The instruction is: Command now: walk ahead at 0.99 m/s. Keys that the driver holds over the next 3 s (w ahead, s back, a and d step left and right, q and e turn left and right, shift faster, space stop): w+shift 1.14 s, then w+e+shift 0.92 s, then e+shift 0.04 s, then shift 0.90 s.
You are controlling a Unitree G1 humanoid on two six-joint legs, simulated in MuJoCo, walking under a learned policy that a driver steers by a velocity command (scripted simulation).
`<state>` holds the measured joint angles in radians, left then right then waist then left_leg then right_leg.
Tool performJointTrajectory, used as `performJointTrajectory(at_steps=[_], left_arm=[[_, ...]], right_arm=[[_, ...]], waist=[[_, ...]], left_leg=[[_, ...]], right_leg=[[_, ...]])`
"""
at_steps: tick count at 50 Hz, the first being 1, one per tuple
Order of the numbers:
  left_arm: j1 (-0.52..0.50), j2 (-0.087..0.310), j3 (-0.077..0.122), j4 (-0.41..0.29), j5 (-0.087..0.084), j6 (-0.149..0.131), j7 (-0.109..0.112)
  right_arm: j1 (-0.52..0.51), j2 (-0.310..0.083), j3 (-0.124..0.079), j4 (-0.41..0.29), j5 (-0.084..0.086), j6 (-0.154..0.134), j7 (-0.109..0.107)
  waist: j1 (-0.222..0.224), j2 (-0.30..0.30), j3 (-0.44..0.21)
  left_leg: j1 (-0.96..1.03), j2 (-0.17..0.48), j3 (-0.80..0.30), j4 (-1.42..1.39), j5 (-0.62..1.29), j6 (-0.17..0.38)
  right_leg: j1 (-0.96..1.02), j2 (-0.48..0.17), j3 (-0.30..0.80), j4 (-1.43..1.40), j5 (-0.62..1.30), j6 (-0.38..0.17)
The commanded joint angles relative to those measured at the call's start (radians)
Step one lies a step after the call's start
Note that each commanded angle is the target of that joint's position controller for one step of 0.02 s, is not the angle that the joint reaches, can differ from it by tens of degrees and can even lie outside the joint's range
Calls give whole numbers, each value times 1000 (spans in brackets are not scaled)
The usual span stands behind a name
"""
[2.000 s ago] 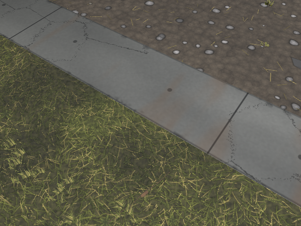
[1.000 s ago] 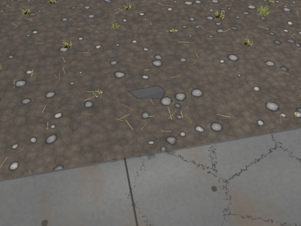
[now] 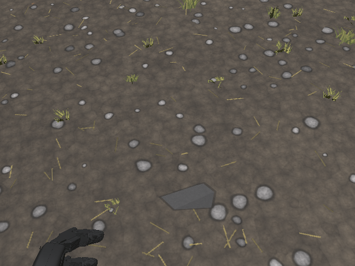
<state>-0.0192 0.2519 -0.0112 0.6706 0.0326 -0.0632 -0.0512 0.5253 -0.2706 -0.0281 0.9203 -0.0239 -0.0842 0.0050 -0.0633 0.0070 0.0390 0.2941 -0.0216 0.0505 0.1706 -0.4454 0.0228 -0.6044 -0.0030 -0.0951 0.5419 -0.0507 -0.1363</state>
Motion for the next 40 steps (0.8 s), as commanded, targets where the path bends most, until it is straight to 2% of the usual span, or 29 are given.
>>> performJointTrajectory(at_steps=[1,2,3,4,5,7,8,11,12,13,16,18,19,21,22,23,24,25,26,27,28,29,30,31,34,36,37,38,40], left_arm=[[617,271,101,115,18,5,54],[551,347,124,110,22,3,49],[466,273,121,97,12,3,35],[402,213,108,108,7,-8,35],[384,166,99,128,9,-17,32],[366,103,76,160,6,-32,38],[370,89,71,171,-2,-40,40],[413,111,74,197,-19,-63,32],[426,106,72,204,-23,-64,28],[438,121,75,205,-28,-69,24],[493,135,76,233,-45,-84,26],[523,163,76,256,-42,-86,33],[520,176,77,266,-38,-82,36],[522,221,84,276,-20,-66,50],[511,243,89,281,-4,-51,60],[481,257,94,281,10,-32,71],[450,233,90,272,18,-25,76],[584,52,52,230,-23,-33,50],[581,87,54,230,-39,-53,42],[432,120,60,191,-39,-56,52],[356,122,55,174,-33,-60,50],[327,101,50,170,-21,-54,44],[343,82,44,161,-4,-38,35],[345,58,37,162,6,-21,24],[208,42,23,103,15,2,3],[74,46,13,50,13,-5,-3],[28,42,7,39,9,-11,-8],[-10,24,-5,20,2,-17,-16],[-70,38,-5,10,-9,-19,-19]], right_arm=[[-60,-160,-36,-82,-26,12,-22],[55,-19,-6,-128,37,-11,11],[-51,-107,-13,-130,28,-18,2],[-172,-123,-16,-151,29,-22,0],[-202,-103,-7,-158,21,-24,4],[-204,-67,6,-166,-12,5,23],[-204,-52,10,-165,-17,21,34],[-351,-56,19,-215,-22,39,46],[-414,-63,20,-230,-18,39,47],[-463,-53,28,-255,-18,32,50],[-578,-44,41,-276,-1,17,64],[-610,-46,43,-287,4,13,61],[-607,-63,38,-285,0,11,56],[-541,-105,19,-267,-9,12,39],[-420,-139,4,-236,-9,14,28],[-213,-171,-15,-169,-8,17,12],[-1,-215,-38,-110,-17,22,-6],[38,-326,-75,-104,-51,20,-19],[16,-287,-76,-100,-27,23,1],[-103,-236,-72,-96,-20,17,8],[-155,-165,-59,-91,-12,7,13],[-179,-126,-49,-79,-16,0,14],[-184,-85,-34,-61,-12,-5,11],[-178,-58,-24,-45,-8,-12,10],[-134,-80,-28,-14,13,-36,11],[-98,-87,-29,-5,19,-44,19],[-81,-74,-25,-1,25,-49,22],[-68,-99,-30,2,29,-55,19],[-18,-118,-30,25,39,-63,14]], waist=[[319,-8,-345],[150,-398,-475],[179,-203,-376],[163,-74,-204],[128,18,-118],[51,-13,-49],[33,-42,-27],[40,-37,90],[54,-21,109],[60,-37,122],[93,1,134],[99,-30,131],[90,-33,111],[49,-87,12],[-16,-117,-65],[-111,-126,-166],[-204,-112,-255],[-78,193,-389],[-70,214,-477],[-38,115,-255],[-20,0,-145],[14,-32,-81],[63,-8,-49],[85,17,-25],[92,31,82],[67,18,126],[54,-7,130],[48,20,128],[24,2,134]], left_leg=[[-458,147,15,950,933,101],[-861,-72,-86,1302,35,55],[-997,-20,-164,1357,66,91],[-1033,37,-147,1312,162,95],[-990,77,-143,1226,193,96],[-891,123,-153,1127,194,77],[-886,137,-149,1089,189,64],[-1009,176,-92,945,291,27],[-1031,170,-54,870,354,23],[-1006,173,-38,756,427,17],[-856,122,43,503,634,41],[-834,98,56,410,681,69],[-825,73,66,379,658,84],[-729,-11,95,382,506,104],[-616,-41,80,392,419,120],[-428,-60,74,396,332,135],[-187,23,-8,421,228,158],[134,336,-488,379,-62,272],[186,407,-921,137,-206,302],[38,354,-757,103,-143,265],[-135,328,-594,92,-10,246],[-268,282,-486,68,58,220],[-384,246,-413,40,78,198],[-458,221,-361,7,82,188],[-528,180,-247,-97,162,189],[-542,133,-149,-133,340,181],[-548,94,-94,-134,453,161],[-571,106,-84,-165,514,159],[-477,136,-61,-223,686,144]], right_leg=[[840,-136,215,60,-431,-47],[1061,-380,869,-189,-773,-159],[999,-347,929,-296,-724,-144],[841,-318,716,-276,-540,-128],[681,-283,599,-296,-408,-110],[467,-208,451,-346,-354,-70],[424,-190,410,-381,-360,-67],[371,-160,301,-491,-266,-83],[379,-117,236,-512,-195,-71],[362,-111,202,-521,-115,-72],[390,-102,119,-602,122,-51],[525,-134,93,-595,330,-37],[610,-141,72,-561,470,-27],[747,-170,57,-388,878,-5],[777,-186,54,-220,1008,4],[744,-186,43,31,1019,11],[579,-149,41,349,828,15],[172,4,53,815,52,45],[-17,106,200,963,-407,30],[-123,17,207,964,-296,13],[-108,-30,192,888,-211,13],[-66,-61,194,826,-197,13],[-9,-80,197,780,-189,23],[25,-99,194,739,-195,37],[-82,-143,134,601,-122,74],[-95,-143,74,404,19,85],[-46,-122,35,298,100,84],[33,-110,13,186,170,77],[91,-71,-24,77,276,55]])
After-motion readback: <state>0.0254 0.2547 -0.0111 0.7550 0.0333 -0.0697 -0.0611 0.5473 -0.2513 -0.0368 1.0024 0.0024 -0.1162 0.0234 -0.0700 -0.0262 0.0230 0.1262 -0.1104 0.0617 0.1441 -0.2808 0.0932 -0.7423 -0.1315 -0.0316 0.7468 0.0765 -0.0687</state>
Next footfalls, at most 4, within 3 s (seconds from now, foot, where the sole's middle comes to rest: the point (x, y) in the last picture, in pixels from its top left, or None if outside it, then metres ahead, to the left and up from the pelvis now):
0.48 left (157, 203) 0.69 0.08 -0.74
0.94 right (190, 112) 1.15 -0.09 -0.74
1.38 left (151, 54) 1.59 0.09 -0.74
1.84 right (199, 15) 1.94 -0.21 -0.74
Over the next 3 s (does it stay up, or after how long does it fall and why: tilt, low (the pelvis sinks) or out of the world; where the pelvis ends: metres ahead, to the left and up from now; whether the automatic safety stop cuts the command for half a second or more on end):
stays up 2.23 -0.44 0.03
